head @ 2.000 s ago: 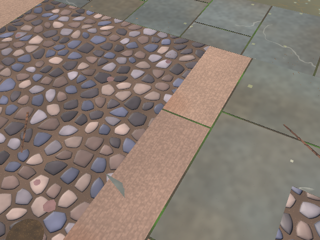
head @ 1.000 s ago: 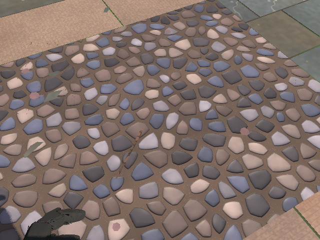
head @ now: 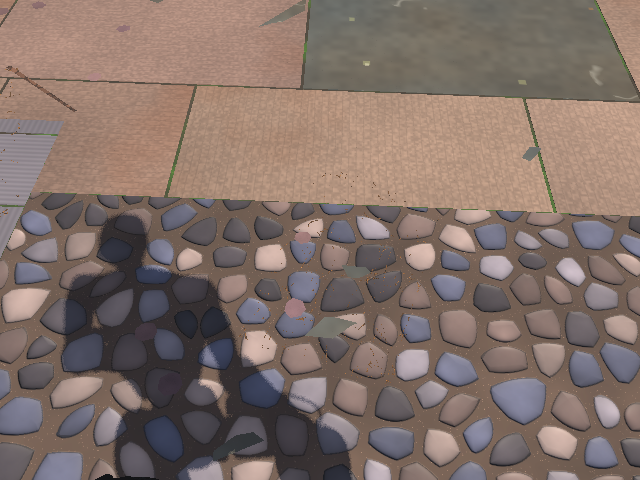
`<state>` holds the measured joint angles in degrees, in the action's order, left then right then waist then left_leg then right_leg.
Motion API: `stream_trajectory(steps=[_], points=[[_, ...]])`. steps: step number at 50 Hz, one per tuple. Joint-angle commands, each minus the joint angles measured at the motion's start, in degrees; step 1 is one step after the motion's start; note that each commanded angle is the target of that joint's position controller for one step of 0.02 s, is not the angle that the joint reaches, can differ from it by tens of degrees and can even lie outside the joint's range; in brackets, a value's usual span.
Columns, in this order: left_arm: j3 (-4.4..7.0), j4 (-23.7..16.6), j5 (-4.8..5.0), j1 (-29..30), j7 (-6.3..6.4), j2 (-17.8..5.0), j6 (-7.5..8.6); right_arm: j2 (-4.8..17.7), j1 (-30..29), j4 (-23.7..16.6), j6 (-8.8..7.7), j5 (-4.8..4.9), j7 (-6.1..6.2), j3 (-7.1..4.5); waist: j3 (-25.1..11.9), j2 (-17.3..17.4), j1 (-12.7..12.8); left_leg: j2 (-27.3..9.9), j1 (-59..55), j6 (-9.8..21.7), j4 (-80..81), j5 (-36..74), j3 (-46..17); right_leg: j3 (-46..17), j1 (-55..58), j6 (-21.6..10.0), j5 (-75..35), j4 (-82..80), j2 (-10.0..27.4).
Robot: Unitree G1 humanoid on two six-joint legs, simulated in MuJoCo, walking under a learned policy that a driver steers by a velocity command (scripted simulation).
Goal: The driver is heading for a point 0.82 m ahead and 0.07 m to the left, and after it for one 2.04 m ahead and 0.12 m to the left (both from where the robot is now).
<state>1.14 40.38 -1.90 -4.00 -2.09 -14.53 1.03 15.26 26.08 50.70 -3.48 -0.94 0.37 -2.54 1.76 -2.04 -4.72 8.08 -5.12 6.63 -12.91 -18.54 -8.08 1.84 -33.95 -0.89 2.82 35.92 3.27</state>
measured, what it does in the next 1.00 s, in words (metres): walks ahead: right foot, then left foot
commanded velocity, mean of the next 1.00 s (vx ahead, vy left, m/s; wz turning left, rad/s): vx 0.50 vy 0.00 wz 0.05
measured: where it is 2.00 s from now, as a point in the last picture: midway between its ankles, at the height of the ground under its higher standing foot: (301, 351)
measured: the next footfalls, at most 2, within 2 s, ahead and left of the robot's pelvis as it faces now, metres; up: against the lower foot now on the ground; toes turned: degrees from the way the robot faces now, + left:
right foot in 0.06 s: +0.21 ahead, -0.11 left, +0.00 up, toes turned -1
left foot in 0.60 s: +0.49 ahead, +0.08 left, +0.00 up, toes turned +4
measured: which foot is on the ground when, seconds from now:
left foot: down 0.00-0.06, up 0.08-0.58, down 0.60-1.00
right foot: up 0.00-0.04, down 0.06-0.60, up 0.62-1.00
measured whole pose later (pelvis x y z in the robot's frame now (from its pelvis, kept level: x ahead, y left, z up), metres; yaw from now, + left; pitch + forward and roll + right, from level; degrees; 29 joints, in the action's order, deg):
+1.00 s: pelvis +0.54 +0.01 +0.01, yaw +1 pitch +0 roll +2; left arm 1.8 48.6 -1.5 -5.5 -1.9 -13.7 1.1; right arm 12.0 25.1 59.2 -5.0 -0.7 -0.2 -1.8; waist 1.6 -2.6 -3.0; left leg 5.5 -2.7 4.8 -9.5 -12.8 4.0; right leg 1.8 -35.1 -0.7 2.4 40.4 6.0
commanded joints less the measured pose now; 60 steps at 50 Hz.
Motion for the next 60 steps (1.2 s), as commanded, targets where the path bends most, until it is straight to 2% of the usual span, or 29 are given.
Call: stream_trajectory(steps=[1,2,3,4,5,6,7,8,10,13,19,24,27,29,30,31,32,33,35,36,39,44,51,54,56,57,58,59,60], points=[[1.92,-3.7,0.26,0.2,0.57,-6.5,1.62,9.9,0.2,-1.3,-0.74,-0.3,0.79,-2.0,1.2,6.3,3.7,-17.2,2.0,2.9,-5.9,49.0,-5.5,1.1,8.6,-3.0,4.8,-4.3,-3.5],[2.56,-1.4,0.38,-6.5,1.22,-7.6,1.94,10.5,-0.4,-1.0,-0.78,-0.47,0.66,-2.07,-2.3,5.7,6.6,-15.8,2.3,2.1,-13.6,56.0,-4.2,1.9,16.7,-4.1,6.5,-5.9,-5.5],[3.2,1.2,0.05,-15.4,2.01,-8.9,2.53,10.2,-1.2,-0.9,-0.94,-0.35,0.42,-1.89,-7.1,3.8,10.9,-13.3,7.0,1.2,-25.0,52.3,-1.8,0.3,28.9,-5.8,4.8,-8.5,-3.6],[4.31,2.0,-1.29,-23.6,2.92,-13.7,2.9,6.3,0.5,-2.8,-1.3,0.56,0.12,-0.81,-15.0,-3.0,12.8,-8.7,19.3,-0.4,-43.0,33.4,0.8,-16.4,43.9,-9.4,12.8,-9.5,10.0],[5.3,3.1,-1.24,-24.1,2.37,-17.2,2.48,3.8,6.9,-2.3,-1.18,1.43,0.04,-0.63,-18.3,-14.2,9.2,1.5,34.0,-2.1,-58.6,-11.0,3.4,-42.1,50.4,-16.3,10.7,-16.9,21.7],[4.31,2.9,0.8,-19.6,1.76,-12.2,2.04,7.3,3.1,-1.7,-0.91,-0.65,0.29,-1.15,-11.1,-5.1,7.7,-2.5,38.3,-1.2,-62.0,-8.0,-0.8,-42.2,43.5,-15.4,15.4,-19.4,19.0],[3.52,2.2,1.25,-14.4,1.52,-8.5,2.11,7.2,-1.2,-2.3,-0.91,-0.62,-0.14,-1.15,-4.2,-0.8,6.2,-5.2,38.5,-1.3,-60.3,-3.0,0.1,-32.2,35.7,-14.4,14.7,-20.3,17.0],[2.94,2.3,0.83,-12.1,1.34,-6.3,2.39,6.2,-4.0,-2.9,-0.84,-0.65,-0.51,-0.79,-1.7,1.1,5.7,-7.2,37.6,-1.4,-57.5,-0.3,1.3,-25.9,31.1,-12.9,10.1,-21.8,14.1],[2.28,3.9,0.94,-12.1,1.48,-4.9,3.09,5.0,-4.0,-2.7,0.27,-1.37,-1.27,-0.46,-0.5,-1.8,3.8,-9.3,34.6,-2.4,-53.5,1.2,3.0,-17.8,26.3,-10.9,1.6,-23.9,10.1],[2.5,6.5,1.54,-15.6,1.17,-5.8,4.36,3.4,-5.7,-2.8,1.13,-1.61,-1.98,0.03,-0.5,-2.2,3.3,-10.5,36.1,-3.8,-50.2,3.4,5.4,-13.2,26.1,-11.6,-6.1,-26.0,8.9],[2.35,10.0,1.8,-20.3,1.11,-5.7,4.33,1.3,-21.0,-7.1,0.99,-1.13,-2.61,1.52,2.4,-2.0,6.2,-12.2,39.9,-6.1,-31.4,15.7,10.1,-5.7,27.6,-9.8,-11.8,-28.3,5.3],[2.4,12.6,1.33,-24.2,1.66,-6.7,4.08,1.8,-28.0,-8.8,0.65,-0.74,-2.36,1.83,2.8,-2.1,8.1,-10.5,36.7,-4.6,-21.5,17.4,11.6,-5.6,33.2,-9.3,-16.7,-25.9,7.9],[2.55,13.4,0.9,-23.1,2.27,-7.5,3.61,3.2,-26.0,-8.4,0.15,-0.91,-1.89,1.2,2.0,-2.4,6.1,-8.7,32.1,-2.1,-18.0,11.3,11.7,-5.5,37.2,-8.5,-27.0,-20.4,9.6],[2.42,13.8,1.04,-22.1,2.37,-7.5,3.19,5.0,-13.0,-3.8,-0.8,-1.51,-1.06,-0.02,-4.8,-0.7,0.4,-6.0,15.5,0.7,-12.6,10.9,12.5,-2.7,35.1,-6.7,-34.5,-5.1,6.9],[1.84,12.2,1.41,-21.4,2.3,-6.2,3.33,8.6,-2.9,-1.6,-1.29,-2.68,-0.32,-1.21,-11.3,2.9,-3.5,-14.9,0.9,3.7,-12.0,7.0,3.0,-0.8,25.1,-5.6,-21.1,9.4,4.7],[0.44,10.4,3.27,-27.5,1.76,0.0,3.35,14.5,1.7,-0.8,-0.8,-3.16,0.13,-2.98,-19.2,16.2,-1.5,-32.0,-15.4,12.1,-8.1,2.4,-24.3,3.3,4.3,-2.7,15.9,31.7,-5.4],[2.24,11.4,1.39,-23.9,2.36,-6.8,2.93,11.3,-1.0,-0.8,-0.05,-0.51,-0.24,-2.57,-16.7,8.8,-1.7,-31.3,-11.2,12.0,-3.6,1.1,-29.9,-3.5,-1.7,-3.5,26.4,37.0,-5.5],[2.56,10.0,1.24,-19.6,2.12,-6.8,3.09,8.7,-6.8,-1.3,0.02,0.15,-0.37,-1.85,-7.9,6.9,0.8,-28.6,-3.5,10.4,-2.6,2.1,-20.0,-4.9,-3.8,-4.0,21.8,36.6,-2.5],[2.25,10.0,1.01,-17.0,1.53,-4.8,2.95,4.2,-11.2,-1.2,-0.81,-0.04,-0.53,-0.74,-1.6,5.5,3.8,-23.3,8.0,6.9,1.2,9.9,-9.5,-4.7,0.2,-3.6,16.5,30.3,0.9],[2.09,10.4,0.16,-18.1,1.21,-4.0,2.17,2.9,-11.6,-0.4,-1.17,0.15,-0.34,-0.38,-0.7,6.3,5.4,-21.2,11.7,5.5,2.7,12.3,-6.1,-4.4,3.2,-2.8,15.5,28.1,1.7],[1.95,10.3,-0.34,-17.0,0.31,-2.6,0.77,3.9,-9.0,1.7,-2.45,0.56,-0.38,-0.63,-0.5,5.6,6.6,-19.7,13.6,6.1,5.3,17.4,-1.9,-2.8,3.6,-1.1,12.3,25.4,2.1],[1.7,6.6,0.08,-5.1,0.07,-2.5,0.52,4.3,-4.4,4.3,-2.31,0.57,-0.52,-0.67,3.0,4.7,4.6,-18.0,11.4,5.9,8.1,18.6,2.1,-0.8,-3.4,0.9,2.5,14.0,3.7],[0.94,3.0,0.49,5.9,0.43,-2.2,1.09,4.8,2.3,7.9,-1.93,-0.15,0.0,-0.63,4.2,5.3,1.3,-19.7,2.1,5.0,4.9,28.7,4.3,1.7,-2.8,-1.0,-0.7,0.4,1.0],[1.28,2.6,0.44,5.1,0.7,-3.0,1.72,5.6,1.6,8.7,-1.66,-0.51,0.56,-0.91,3.8,5.7,2.9,-21.1,-1.5,4.0,0.2,38.3,5.0,2.4,1.1,-3.5,4.8,-3.1,-0.7],[2.02,6.5,-0.08,-6.2,1.57,-3.6,2.78,5.8,-0.1,9.2,-1.34,-0.39,0.76,-0.95,-1.2,5.1,7.8,-18.5,-0.5,1.5,-13.8,55.5,7.5,4.1,15.4,-5.5,4.2,-8.3,-4.8],[2.73,9.7,-1.04,-15.6,2.2,-5.3,3.72,4.9,-0.3,9.0,-1.39,0.33,0.83,-0.56,-6.6,3.8,11.1,-15.7,5.9,-0.1,-25.1,49.7,9.3,2.2,29.0,-7.0,-3.9,-10.1,-2.5],[3.98,11.1,-2.3,-23.9,2.83,-10.9,4.28,1.3,1.3,6.8,-1.61,1.93,0.83,0.54,-14.8,-3.8,12.4,-10.3,20.7,-2.5,-43.5,24.0,12.4,-13.9,45.8,-10.7,-19.0,-8.3,12.9],[4.9,11.7,-0.49,-24.1,2.35,-14.4,3.47,0.1,8.9,8.7,-1.16,2.73,0.97,0.13,-21.5,-12.4,9.3,-1.1,30.6,-3.7,-59.2,-16.0,9.3,-31.6,51.9,-19.3,-40.9,-11.2,24.3],[4.3,11.1,1.9,-19.7,2.03,-11.0,3.06,3.7,4.9,9.0,-0.47,1.09,1.37,-1.02,-16.9,-2.9,7.8,-4.6,31.5,-3.3,-61.6,-12.2,2.5,-25.4,45.3,-17.9,-41.6,-11.5,20.3]])
Keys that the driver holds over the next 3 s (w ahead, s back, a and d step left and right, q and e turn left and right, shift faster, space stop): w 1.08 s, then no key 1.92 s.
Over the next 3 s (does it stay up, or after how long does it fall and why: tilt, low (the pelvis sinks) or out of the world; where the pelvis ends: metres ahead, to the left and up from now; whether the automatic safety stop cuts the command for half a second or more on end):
stays up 0.77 -0.01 0.01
